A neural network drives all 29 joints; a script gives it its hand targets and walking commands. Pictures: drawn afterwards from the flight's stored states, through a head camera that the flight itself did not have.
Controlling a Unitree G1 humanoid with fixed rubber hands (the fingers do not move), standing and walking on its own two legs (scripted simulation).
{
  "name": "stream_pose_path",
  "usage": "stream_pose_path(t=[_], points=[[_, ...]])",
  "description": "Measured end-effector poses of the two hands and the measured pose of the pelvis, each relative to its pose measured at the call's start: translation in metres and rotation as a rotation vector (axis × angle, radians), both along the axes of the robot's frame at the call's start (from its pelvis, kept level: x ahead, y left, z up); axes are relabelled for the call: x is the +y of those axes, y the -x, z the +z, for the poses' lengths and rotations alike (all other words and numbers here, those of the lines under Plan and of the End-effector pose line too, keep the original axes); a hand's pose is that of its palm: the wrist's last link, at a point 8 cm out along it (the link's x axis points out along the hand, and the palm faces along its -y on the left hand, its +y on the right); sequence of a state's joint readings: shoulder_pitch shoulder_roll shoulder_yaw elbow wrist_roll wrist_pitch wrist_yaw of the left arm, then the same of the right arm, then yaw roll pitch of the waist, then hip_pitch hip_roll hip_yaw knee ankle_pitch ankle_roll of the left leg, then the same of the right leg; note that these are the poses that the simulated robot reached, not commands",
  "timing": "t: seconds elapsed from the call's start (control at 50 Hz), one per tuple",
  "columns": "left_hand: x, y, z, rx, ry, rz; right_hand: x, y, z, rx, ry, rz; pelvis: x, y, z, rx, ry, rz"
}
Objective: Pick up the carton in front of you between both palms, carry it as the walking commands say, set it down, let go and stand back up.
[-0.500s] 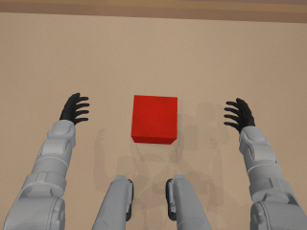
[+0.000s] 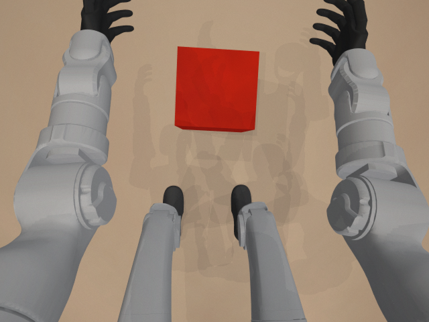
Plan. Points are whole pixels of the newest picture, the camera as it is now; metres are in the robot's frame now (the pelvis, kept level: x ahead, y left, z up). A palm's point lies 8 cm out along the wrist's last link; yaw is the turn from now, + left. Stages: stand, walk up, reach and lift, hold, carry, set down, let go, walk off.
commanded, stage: reach and lift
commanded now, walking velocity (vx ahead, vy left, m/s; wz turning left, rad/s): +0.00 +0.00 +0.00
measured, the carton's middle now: (214, 96) +0.51 -0.02 -0.52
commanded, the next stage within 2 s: none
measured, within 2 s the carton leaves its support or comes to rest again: leaves its support in 1.66 s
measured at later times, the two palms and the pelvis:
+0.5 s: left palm (137, 81) +0.52 +0.17 -0.36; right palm (296, 91) +0.50 -0.22 -0.35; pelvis -0.03 +0.00 -0.20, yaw -1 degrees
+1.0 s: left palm (153, 88) +0.52 +0.15 -0.45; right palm (280, 96) +0.50 -0.20 -0.45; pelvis -0.03 +0.00 -0.28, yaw -1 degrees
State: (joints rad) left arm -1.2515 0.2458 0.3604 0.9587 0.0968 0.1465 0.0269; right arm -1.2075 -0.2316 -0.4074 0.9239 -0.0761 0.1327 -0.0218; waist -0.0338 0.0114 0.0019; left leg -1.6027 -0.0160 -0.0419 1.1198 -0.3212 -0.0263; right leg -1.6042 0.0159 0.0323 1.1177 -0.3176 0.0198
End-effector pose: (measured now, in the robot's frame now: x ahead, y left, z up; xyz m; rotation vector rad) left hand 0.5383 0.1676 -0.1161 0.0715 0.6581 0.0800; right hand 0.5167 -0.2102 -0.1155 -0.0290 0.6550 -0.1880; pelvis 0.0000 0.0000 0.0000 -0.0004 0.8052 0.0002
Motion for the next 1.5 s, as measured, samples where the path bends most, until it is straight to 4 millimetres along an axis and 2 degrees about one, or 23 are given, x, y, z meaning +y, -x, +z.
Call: stream_pose_path(t=[0.06, 0.14, 0.3, 0.38, 0.48, 0.56, 0.7, 0.78, 0.9, 1.12, 1.22, 1.32, 1.5], points=[[0.001, 0.002, -0.023, 0.01, 0.002, 0.008, 0.0, 0.001, -0.023, 0.011, -0.003, -0.008, 0.0, -0.008, -0.011, 0.05, 0.001, 0.0], [0.001, 0.008, -0.064, 0.029, 0.0, 0.016, 0.0, 0.006, -0.063, 0.031, -0.002, -0.015, 0.001, -0.014, -0.038, 0.111, 0.001, -0.001], [0.002, 0.019, -0.162, 0.036, -0.012, 0.011, -0.007, 0.018, -0.158, 0.044, 0.014, -0.022, 0.003, -0.003, -0.114, 0.143, 0.006, -0.004], [0.003, 0.022, -0.201, 0.025, -0.015, 0.008, -0.009, 0.021, -0.198, 0.035, 0.015, -0.021, 0.004, 0.009, -0.154, 0.108, 0.006, -0.007], [0.003, 0.02, -0.234, 0.016, -0.012, 0.014, -0.006, 0.019, -0.233, 0.025, 0.007, -0.019, 0.004, 0.026, -0.196, 0.038, 0.004, -0.008], [0.001, 0.018, -0.258, 0.032, -0.006, 0.014, -0.002, 0.018, -0.258, 0.041, 0.001, -0.017, 0.004, 0.036, -0.22, -0.014, 0.002, -0.008], [-0.004, 0.02, -0.306, 0.076, -0.001, 0.009, 0.005, 0.018, -0.306, 0.083, -0.006, -0.005, 0.003, 0.044, -0.25, -0.077, 0.001, -0.009], [-0.003, 0.022, -0.328, 0.083, 0.001, 0.009, 0.006, 0.019, -0.328, 0.097, 0.0, 0.0, 0.002, 0.042, -0.26, -0.126, 0.001, -0.006], [-0.006, 0.018, -0.339, 0.069, -0.004, -0.006, 0.007, 0.014, -0.338, 0.083, 0.0, 0.0, 0.002, 0.034, -0.271, -0.143, 0.003, -0.005], [-0.017, 0.021, -0.332, 0.057, 0.011, -0.015, 0.008, 0.021, -0.331, 0.07, -0.006, 0.0, 0.003, 0.036, -0.274, -0.137, 0.006, -0.006], [-0.02, 0.023, -0.329, 0.061, 0.014, -0.023, 0.015, 0.021, -0.328, 0.072, -0.016, 0.011, 0.004, 0.041, -0.271, -0.143, 0.005, -0.005], [-0.038, 0.021, -0.327, 0.062, 0.028, -0.045, 0.035, 0.017, -0.328, 0.072, -0.036, 0.038, 0.004, 0.044, -0.268, -0.152, 0.006, -0.003], [-0.038, 0.016, -0.325, 0.085, 0.026, -0.034, 0.035, 0.013, -0.326, 0.09, -0.036, 0.033, 0.005, 0.041, -0.273, -0.168, 0.007, 0.001]])
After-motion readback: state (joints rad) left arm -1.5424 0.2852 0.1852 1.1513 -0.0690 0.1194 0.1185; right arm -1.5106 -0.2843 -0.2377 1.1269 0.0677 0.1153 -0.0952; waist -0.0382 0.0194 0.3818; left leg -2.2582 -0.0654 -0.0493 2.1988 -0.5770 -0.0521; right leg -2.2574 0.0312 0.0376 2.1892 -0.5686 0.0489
